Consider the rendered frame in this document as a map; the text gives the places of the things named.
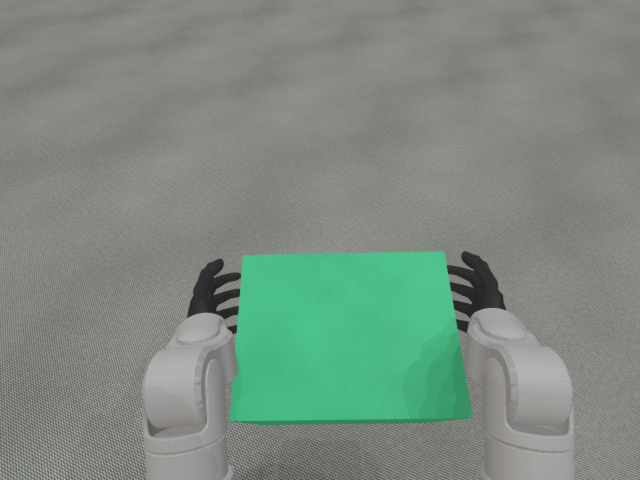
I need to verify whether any robot left forearm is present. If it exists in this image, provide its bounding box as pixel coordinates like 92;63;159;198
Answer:
141;313;238;480

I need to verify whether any robot right hand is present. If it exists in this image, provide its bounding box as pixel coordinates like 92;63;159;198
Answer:
447;251;506;333

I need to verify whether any robot left hand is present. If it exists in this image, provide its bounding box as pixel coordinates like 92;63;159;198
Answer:
187;259;241;334

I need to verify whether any carton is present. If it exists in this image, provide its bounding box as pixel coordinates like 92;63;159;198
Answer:
229;251;473;425

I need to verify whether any robot right forearm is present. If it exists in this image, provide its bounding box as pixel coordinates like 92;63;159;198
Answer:
464;308;575;480

